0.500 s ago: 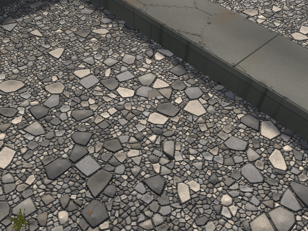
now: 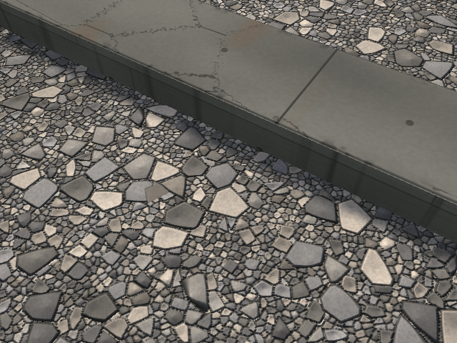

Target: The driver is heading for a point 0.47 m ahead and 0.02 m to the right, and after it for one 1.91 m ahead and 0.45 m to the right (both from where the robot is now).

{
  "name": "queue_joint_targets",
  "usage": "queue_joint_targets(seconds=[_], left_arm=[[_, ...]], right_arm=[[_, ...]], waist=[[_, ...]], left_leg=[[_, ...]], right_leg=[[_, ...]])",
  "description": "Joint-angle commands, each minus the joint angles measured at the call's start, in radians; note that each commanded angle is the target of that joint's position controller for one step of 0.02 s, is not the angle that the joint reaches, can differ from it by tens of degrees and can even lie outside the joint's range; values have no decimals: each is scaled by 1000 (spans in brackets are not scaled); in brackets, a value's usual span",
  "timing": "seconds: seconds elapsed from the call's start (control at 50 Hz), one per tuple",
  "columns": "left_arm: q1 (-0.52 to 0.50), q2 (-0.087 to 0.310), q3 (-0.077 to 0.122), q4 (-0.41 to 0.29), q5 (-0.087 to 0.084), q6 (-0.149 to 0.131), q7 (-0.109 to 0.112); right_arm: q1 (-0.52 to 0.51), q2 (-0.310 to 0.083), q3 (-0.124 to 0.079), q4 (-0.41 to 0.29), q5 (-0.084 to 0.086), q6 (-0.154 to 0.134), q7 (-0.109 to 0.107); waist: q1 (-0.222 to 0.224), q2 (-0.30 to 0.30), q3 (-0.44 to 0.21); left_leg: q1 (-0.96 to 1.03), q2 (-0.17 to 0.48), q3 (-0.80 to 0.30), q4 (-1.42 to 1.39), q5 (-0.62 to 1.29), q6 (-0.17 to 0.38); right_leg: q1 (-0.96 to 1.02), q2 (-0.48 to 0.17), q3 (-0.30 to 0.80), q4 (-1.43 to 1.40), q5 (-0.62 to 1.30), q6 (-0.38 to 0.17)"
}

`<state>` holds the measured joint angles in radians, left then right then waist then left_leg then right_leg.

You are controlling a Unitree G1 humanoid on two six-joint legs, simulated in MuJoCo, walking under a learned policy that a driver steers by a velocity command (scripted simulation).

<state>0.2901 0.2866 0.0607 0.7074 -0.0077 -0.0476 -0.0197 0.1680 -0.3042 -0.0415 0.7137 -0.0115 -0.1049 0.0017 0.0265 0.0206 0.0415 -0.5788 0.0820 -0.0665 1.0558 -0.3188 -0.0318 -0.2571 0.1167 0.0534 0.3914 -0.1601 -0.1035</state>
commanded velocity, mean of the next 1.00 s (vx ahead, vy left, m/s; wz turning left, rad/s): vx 0.50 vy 0.00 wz -0.31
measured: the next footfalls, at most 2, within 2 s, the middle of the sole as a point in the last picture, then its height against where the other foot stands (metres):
left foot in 0.26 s outside the picture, level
right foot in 0.74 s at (313, 323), level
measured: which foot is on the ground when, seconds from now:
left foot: up 0.00-0.24, down 0.26-0.76, up 0.78-1.00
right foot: down 0.00-0.26, up 0.28-0.72, down 0.74-1.00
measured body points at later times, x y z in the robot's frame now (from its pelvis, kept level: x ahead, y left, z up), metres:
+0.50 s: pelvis +0.28 +0.05 +0.00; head +0.30 +0.05 +0.45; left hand +0.50 +0.27 -0.10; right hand +0.26 -0.24 -0.11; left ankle +0.30 +0.15 -0.74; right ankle +0.28 -0.11 -0.67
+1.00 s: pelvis +0.51 -0.08 +0.01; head +0.53 -0.10 +0.46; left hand +0.66 +0.17 -0.10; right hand +0.58 -0.39 -0.10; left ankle +0.64 +0.05 -0.67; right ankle +0.48 -0.17 -0.74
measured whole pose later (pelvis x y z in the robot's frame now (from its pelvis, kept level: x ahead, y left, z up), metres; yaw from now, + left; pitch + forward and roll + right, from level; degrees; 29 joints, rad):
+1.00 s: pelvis +0.51 -0.08 +0.01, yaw -17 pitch +1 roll -1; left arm 0.33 0.28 0.05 0.77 0.00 -0.08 -0.02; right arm 0.16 -0.32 -0.04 0.79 0.00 -0.07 0.01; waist 0.04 0.05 0.02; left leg -0.62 0.12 -0.03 0.97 -0.20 -0.02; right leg -0.14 0.06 -0.04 0.28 -0.16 -0.06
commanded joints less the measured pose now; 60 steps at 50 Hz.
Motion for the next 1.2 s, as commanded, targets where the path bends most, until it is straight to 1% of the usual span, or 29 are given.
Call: queue_joint_targets(seconds=[0.02, 0.08, 0.14, 0.2, 0.24, 0.26, 0.28, 0.3, 0.32, 0.34, 0.36, 0.4, 0.48, 0.56, 0.62, 0.68, 0.72, 0.74, 0.76, 0.78, 0.8, 0.82, 0.84, 0.88, 0.96, 1.0, 1.06, 1.12, 1.2], left_arm=[[-38, 166, 45, -76, -5, -17, 21], [4, 175, 49, -58, -12, -6, 33], [59, 177, 52, -36, -20, 2, 35], [62, 167, 52, -31, -19, 9, 39], [43, 139, 44, -39, -13, 14, 38], [41, 83, 23, -52, -4, 10, 33], [157, 19, 2, -78, -23, 2, 33], [174, 80, 6, -80, -31, -3, 35], [97, 159, 27, -74, -31, 1, 35], [29, 162, 29, -83, -20, 6, 36], [-13, 146, 29, -96, -8, 5, 34], [-8, 105, 25, -97, -14, 8, 25], [-61, 53, 6, -111, -3, 9, 18], [-175, 32, -12, -127, -1, -11, -1], [-264, 38, -13, -151, -10, -17, -11], [-299, 65, -6, -170, -13, -23, -18], [-192, 99, 14, -142, -6, -25, -16], [-52, 146, 39, -95, -1, -22, -8], [131, 223, 62, -63, 9, -16, 5], [157, 300, 72, -52, 13, -12, 5], [152, 203, 49, -56, 4, -17, 4], [87, 172, 35, -59, 2, -22, 3], [27, 150, 27, -62, 3, -26, 1], [-45, 106, 14, -61, 16, -33, -3], [-51, 130, 23, -23, 4, -55, 2], [-35, 144, 27, -2, 4, -56, 9], [3, 167, 32, 30, 1, -52, 18], [58, 181, 35, 74, -9, -45, 22], [52, 193, 40, 109, -14, -28, 32]], right_arm=[[-7, -68, -17, -67, -9, 6, -6], [-125, -41, -5, -91, -3, -1, 2], [-190, -65, -12, -112, 16, -10, 12], [-170, -107, -32, -111, 21, -21, 19], [-50, -132, -51, -82, 17, -30, 13], [73, -172, -66, -70, -1, -34, 5], [194, -260, -90, -46, -18, -23, 0], [217, -213, -83, -32, 8, -13, 9], [166, -140, -63, -47, 13, -9, 6], [127, -113, -53, -49, 6, -2, 4], [95, -91, -43, -39, 0, 1, 6], [70, -64, -33, -23, -7, -3, 8], [84, -104, -46, 16, 11, -14, 13], [101, -142, -52, 47, 24, -2, 11], [167, -163, -54, 83, 34, 10, 12], [190, -184, -60, 111, 44, 27, 10], [172, -193, -61, 119, 49, 38, 4], [179, -168, -50, 120, 43, 39, 2], [171, -116, -25, 92, 14, 33, 0], [264, -12, 8, 66, 11, 14, 6], [200, -116, -15, 78, 33, -2, 12], [124, -149, -25, 50, 53, -12, 18], [89, -138, -23, 49, 46, -14, 14], [89, -119, -25, 54, 23, -3, 12], [63, -63, -11, 46, 12, 28, 7], [-6, -54, -6, 27, 7, 29, 10], [-117, -35, 4, 0, 14, 18, 17], [-196, -47, 4, -30, 23, 15, 26], [-196, -81, -5, -47, 19, 6, 37]], waist=[[-30, -58, -52], [20, -85, -42], [45, -101, -44], [19, -129, -49], [-49, -138, -89], [-107, -80, -200], [-91, 182, -356], [-92, 285, -351], [-113, 165, -215], [-109, 89, -134], [-93, 60, -68], [-53, 94, -32], [-42, 66, -18], [-78, 49, -11], [-111, 53, 2], [-98, 67, 17], [-18, 68, -46], [46, 48, -136], [120, -63, -281], [52, -320, -378], [92, -210, -348], [78, -181, -216], [49, -116, -150], [-11, -105, -89], [-44, -87, -47], [-27, -74, -23], [13, -73, 1], [37, -77, 15], [3, -91, -7]], left_leg=[[-27, 2, 17, -158, 135, -41], [66, -50, 27, -399, 358, -47], [111, -78, 3, -505, 402, -39], [147, -77, -27, -560, 303, -1], [319, -73, -4, -617, 262, 45], [538, 42, -101, -599, 224, 102], [902, 272, -491, -649, 20, 254], [927, 350, -747, -741, -228, 293], [812, 312, -631, -767, -283, 252], [696, 266, -493, -770, -175, 221], [588, 221, -389, -793, -51, 216], [472, 163, -261, -840, 79, 211], [452, 163, -145, -902, 246, 256], [450, 125, -19, -911, 342, 232], [489, 141, -4, -896, 336, 220], [566, 182, -14, -854, 393, 199], [569, 162, 32, -719, 624, 167], [512, 112, 77, -546, 705, 139], [308, 62, 119, -239, 455, 96], [-55, -112, 96, 81, -206, 41], [-169, -67, -25, 196, -255, 49], [-225, -21, -11, 198, -162, 62], [-190, 19, 7, 156, -74, 61], [-91, 60, 1, 78, 12, 44], [-67, 67, 15, -52, 108, 3], [-72, 60, 21, -188, 227, -7], [0, 20, 51, -391, 382, -5], [8, 1, 44, -483, 410, 15], [41, -20, 45, -547, 283, 78]], right_leg=[[4, -242, 231, -172, 280, -189], [-45, -185, 187, -151, 174, -131], [0, -210, 256, -111, 83, -110], [90, -248, 353, -22, 46, -85], [79, -210, 353, 90, 84, -48], [1, -156, 292, 304, 36, -13], [-321, -13, 139, 645, -255, 63], [-499, -59, 123, 831, -433, 81], [-550, -107, 131, 903, -347, 89], [-532, -137, 93, 906, -272, 93], [-509, -160, 86, 859, -222, 94], [-428, -193, 77, 783, -174, 91], [-427, -208, 43, 592, -96, 103], [-351, -206, -16, 334, 100, 108], [-308, -184, -42, 227, 138, 104], [-286, -168, -49, 155, 70, 68], [-97, -127, -87, 86, 64, 29], [115, -113, -93, 79, 73, -1], [412, -294, 112, 113, 100, -64], [650, -504, 586, -14, -119, -216], [620, -492, 641, -78, -240, -204], [512, -458, 497, -96, -184, -170], [390, -414, 387, -113, -65, -151], [217, -360, 268, -169, 115, -136], [112, -342, 144, -253, 228, -154], [104, -319, 86, -269, 229, -140], [89, -289, 17, -276, 211, -107], [167, -325, 27, -256, 187, -92], [295, -371, 38, -148, 345, -55]])
Keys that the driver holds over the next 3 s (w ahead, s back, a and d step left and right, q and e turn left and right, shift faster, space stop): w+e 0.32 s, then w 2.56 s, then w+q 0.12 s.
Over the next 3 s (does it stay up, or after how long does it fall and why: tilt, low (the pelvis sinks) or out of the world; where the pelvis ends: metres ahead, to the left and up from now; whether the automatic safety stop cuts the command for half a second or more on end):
stays up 1.59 -0.49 0.16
